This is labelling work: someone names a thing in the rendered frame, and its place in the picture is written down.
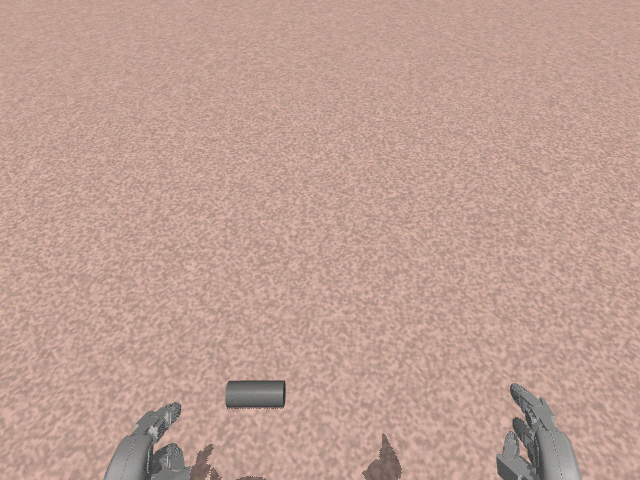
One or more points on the can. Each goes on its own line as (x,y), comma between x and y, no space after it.
(266,393)

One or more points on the right robot hand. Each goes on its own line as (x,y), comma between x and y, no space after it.
(549,450)

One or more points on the left robot hand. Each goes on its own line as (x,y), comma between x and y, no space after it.
(134,458)

